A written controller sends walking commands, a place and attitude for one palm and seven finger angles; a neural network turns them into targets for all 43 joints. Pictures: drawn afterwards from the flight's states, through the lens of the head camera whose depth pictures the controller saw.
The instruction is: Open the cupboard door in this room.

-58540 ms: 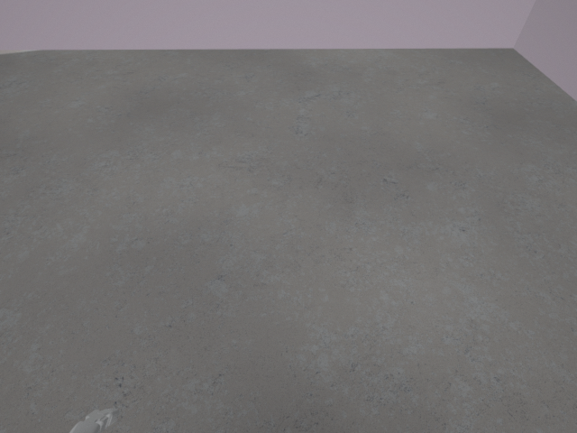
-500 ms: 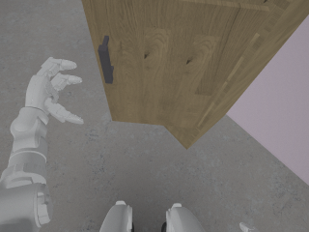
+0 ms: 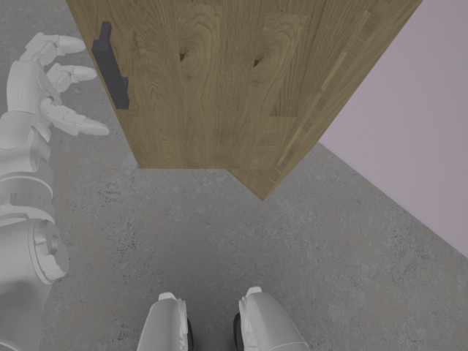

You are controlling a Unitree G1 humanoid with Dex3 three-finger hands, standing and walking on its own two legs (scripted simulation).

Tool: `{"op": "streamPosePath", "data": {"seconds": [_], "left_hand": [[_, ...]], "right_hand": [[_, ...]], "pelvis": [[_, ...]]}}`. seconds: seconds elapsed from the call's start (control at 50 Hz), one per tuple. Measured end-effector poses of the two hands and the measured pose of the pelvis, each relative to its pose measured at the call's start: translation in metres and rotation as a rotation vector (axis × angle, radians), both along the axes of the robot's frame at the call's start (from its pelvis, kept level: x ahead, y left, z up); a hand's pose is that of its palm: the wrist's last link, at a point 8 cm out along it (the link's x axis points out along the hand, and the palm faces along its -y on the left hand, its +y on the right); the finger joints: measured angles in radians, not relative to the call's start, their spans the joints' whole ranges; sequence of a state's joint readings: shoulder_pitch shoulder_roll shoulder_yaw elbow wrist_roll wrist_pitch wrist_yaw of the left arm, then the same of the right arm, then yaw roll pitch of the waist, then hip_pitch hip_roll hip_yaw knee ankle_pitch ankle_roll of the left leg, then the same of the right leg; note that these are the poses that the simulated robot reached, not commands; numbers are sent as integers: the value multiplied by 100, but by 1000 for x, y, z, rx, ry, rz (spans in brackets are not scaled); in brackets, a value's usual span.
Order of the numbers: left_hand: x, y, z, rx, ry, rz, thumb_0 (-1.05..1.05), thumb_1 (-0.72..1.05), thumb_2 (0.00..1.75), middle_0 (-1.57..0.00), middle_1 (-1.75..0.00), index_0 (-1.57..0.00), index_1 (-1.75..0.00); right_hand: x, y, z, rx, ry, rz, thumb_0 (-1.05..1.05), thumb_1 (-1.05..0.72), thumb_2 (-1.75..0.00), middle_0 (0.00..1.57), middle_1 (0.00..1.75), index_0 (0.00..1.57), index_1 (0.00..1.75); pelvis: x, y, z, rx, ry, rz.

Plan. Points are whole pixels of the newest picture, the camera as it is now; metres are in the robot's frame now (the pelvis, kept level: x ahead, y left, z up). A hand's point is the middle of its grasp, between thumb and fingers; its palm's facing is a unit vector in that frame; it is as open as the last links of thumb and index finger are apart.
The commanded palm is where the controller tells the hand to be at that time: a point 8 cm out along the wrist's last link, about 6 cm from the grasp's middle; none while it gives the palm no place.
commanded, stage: move the hooked fingers beside the handle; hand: left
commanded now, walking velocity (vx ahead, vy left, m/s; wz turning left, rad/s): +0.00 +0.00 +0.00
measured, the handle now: (114, 68) +0.55 +0.14 +0.08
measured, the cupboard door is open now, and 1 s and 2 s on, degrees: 45 45 45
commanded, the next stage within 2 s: slide the fingers in behind the handle in 0.74 s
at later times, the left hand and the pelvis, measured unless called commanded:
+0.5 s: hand (68, 105) +0.49 +0.21 +0.07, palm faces -0.08 -1.00 +0.00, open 14.0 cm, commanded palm +0.48 +0.25 +0.07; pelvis +0.01 +0.01 +0.01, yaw +0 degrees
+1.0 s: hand (77, 100) +0.50 +0.20 +0.07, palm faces -0.06 -1.00 -0.01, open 14.0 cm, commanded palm +0.48 +0.23 +0.07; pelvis +0.00 +0.01 +0.01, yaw +0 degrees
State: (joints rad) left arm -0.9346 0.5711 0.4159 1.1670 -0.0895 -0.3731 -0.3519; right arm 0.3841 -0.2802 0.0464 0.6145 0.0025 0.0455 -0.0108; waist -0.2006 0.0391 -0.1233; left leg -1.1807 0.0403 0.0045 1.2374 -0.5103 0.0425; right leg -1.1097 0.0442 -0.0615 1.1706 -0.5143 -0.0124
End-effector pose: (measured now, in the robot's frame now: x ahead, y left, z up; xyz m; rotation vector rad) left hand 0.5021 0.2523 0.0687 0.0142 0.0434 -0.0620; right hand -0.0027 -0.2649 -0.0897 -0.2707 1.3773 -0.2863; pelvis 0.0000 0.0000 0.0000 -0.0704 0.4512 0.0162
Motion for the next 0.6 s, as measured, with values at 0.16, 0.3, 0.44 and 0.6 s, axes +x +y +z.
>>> {"op": "streamPosePath", "data": {"seconds": [0.16, 0.3, 0.44, 0.6], "left_hand": [[-1, 7, -3, 18, -2, 22, -1, -49, 30, -30, -120, -30, -120], [-13, 21, 4, 18, -17, 27, -1, -49, 30, -30, -120, -30, -120], [-23, 17, 6, 0, -11, -11, -1, -50, 30, -30, -120, -30, -120], [-26, 7, -3, -6, -19, 5, -1, -50, 30, -30, -120, -30, -120]], "right_hand": [[-4, 7, 3, 24, 22, -27, 1, -91, -89, 20, 30, 20, 30], [10, 8, 8, 26, 5, -10, 1, -91, -89, 20, 30, 20, 30], [33, 5, 12, 11, -41, 31, 1, -91, -89, 20, 30, 20, 30], [48, 5, 10, -1, -95, 58, 0, -91, -89, 20, 30, 20, 30]], "pelvis": [[5, 1, 3, 4, -1, -15], [9, 2, 9, -1, -15, -6], [11, 5, 12, -7, -31, 10], [5, 7, 9, -6, -38, 11]]}}
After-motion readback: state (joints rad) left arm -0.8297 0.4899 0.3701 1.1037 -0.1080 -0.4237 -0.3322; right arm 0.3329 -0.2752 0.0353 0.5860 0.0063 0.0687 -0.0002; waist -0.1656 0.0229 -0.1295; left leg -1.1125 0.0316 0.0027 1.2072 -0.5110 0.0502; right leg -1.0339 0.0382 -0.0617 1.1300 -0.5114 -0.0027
